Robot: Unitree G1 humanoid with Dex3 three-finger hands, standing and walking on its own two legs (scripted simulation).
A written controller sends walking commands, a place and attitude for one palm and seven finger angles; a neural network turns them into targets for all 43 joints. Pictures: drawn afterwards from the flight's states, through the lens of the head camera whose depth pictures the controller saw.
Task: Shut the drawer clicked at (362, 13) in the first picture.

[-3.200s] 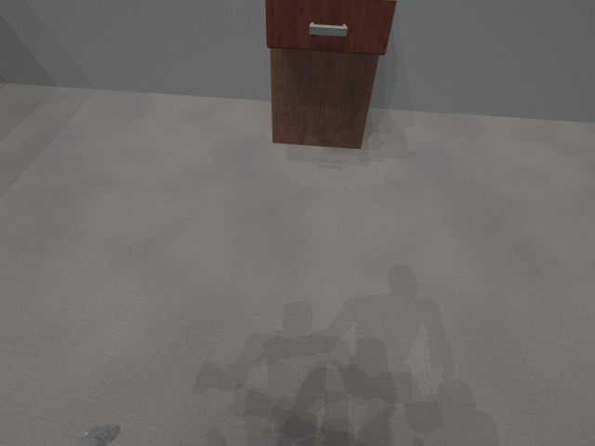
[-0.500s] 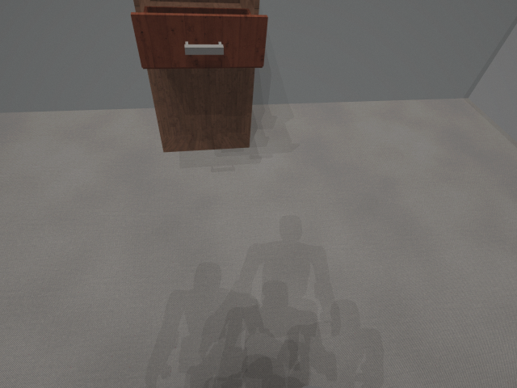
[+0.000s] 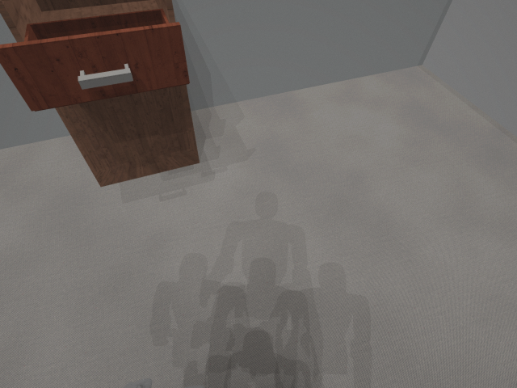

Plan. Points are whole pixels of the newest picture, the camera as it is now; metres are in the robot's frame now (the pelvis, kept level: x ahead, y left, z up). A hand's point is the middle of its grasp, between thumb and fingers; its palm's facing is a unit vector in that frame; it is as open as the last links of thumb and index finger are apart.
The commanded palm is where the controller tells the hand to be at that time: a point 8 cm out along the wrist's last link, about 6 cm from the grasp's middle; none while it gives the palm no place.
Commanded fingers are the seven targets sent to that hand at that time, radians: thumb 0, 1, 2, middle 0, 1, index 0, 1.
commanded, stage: walk to a spot facing it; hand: left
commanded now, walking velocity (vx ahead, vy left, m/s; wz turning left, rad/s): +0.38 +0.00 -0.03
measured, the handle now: (105, 74) +0.87 +0.44 -0.01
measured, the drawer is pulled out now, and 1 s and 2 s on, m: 0.29 0.29 0.29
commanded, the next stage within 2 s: turn to face it in 0.62 s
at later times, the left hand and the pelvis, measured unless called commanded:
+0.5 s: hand (133, 333) +0.24 +0.24 -0.17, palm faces -0.01 -0.99 -0.15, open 7.4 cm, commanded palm none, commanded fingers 0.00 0.90 0.90 -0.20 -0.30 -0.20 -0.30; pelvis +0.23 +0.06 +0.01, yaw -5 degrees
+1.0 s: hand (216, 193) +0.56 +0.11 -0.14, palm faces -0.16 -0.97 -0.20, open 7.3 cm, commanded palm none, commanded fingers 0.00 0.90 0.90 -0.20 -0.30 -0.20 -0.30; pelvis +0.41 -0.03 +0.01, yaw -8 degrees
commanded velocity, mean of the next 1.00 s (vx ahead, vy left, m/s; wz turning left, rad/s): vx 0.22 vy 0.00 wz -0.05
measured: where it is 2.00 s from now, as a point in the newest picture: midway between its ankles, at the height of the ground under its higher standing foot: (268, 322)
